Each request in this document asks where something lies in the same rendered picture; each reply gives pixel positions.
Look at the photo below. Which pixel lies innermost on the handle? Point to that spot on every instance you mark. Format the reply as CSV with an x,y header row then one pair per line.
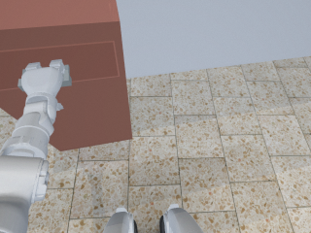
x,y
67,81

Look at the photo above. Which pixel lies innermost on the robot thigh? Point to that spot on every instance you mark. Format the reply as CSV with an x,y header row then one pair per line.
x,y
120,222
178,220

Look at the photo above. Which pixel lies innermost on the left robot hand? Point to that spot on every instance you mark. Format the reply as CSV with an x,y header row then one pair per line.
x,y
38,79

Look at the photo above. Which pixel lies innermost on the left robot forearm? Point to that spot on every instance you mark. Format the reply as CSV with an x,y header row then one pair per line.
x,y
32,134

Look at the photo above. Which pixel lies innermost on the robot left thigh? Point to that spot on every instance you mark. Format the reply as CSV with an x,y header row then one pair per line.
x,y
120,222

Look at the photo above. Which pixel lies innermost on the robot right thigh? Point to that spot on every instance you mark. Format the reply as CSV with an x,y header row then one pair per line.
x,y
178,220

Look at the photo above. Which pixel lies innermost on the robot left upper arm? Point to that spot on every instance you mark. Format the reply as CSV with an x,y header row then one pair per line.
x,y
23,180

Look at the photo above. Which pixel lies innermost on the drawer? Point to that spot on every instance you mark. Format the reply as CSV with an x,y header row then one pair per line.
x,y
86,61

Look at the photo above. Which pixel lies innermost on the cabinet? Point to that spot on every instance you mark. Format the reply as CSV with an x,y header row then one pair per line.
x,y
95,111

